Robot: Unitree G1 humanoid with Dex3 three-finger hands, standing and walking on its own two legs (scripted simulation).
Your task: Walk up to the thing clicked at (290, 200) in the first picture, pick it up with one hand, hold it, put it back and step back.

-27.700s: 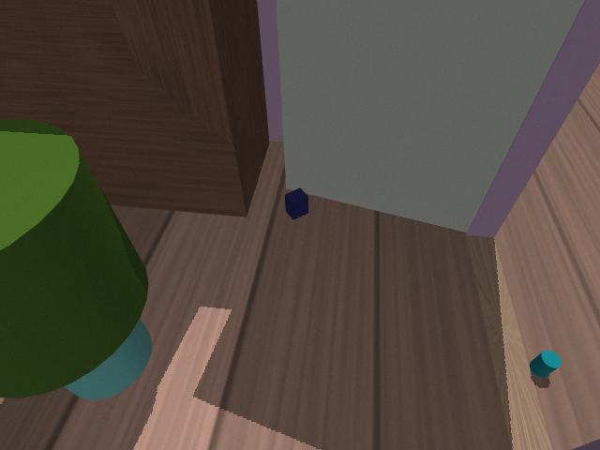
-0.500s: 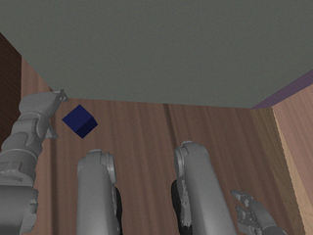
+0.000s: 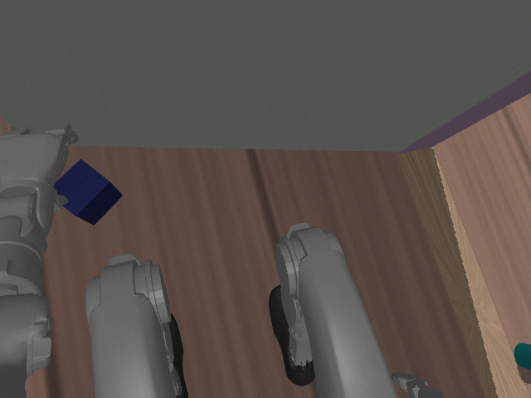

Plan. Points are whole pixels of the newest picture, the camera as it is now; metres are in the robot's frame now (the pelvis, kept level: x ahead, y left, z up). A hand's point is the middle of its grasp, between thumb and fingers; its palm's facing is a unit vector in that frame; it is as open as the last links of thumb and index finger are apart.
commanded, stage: home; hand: left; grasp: from above
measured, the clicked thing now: (87, 194) +0.47 +0.26 -0.30
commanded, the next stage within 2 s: none
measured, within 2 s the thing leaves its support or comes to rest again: neither
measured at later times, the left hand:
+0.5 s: hand out of the picture +0.36 +0.25 +0.01, palm faces -0.31 -0.46 -0.83, open 8.1 cm
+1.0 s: hand out of the picture +0.26 +0.21 +0.23, palm faces +0.03 -0.93 -0.36, open 7.3 cm
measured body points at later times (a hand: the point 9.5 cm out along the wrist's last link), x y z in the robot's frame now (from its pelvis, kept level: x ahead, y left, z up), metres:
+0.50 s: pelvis +0.01 +0.00 +0.13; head +0.18 +0.03 +0.54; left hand +0.37 +0.28 +0.06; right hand +0.16 -0.27 +0.00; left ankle +0.09 +0.13 -0.32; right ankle +0.10 -0.13 -0.32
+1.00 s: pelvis +0.06 +0.01 +0.31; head +0.13 +0.03 +0.75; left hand +0.25 +0.26 +0.26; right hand +0.26 -0.22 +0.23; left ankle +0.09 +0.13 -0.32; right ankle +0.10 -0.13 -0.32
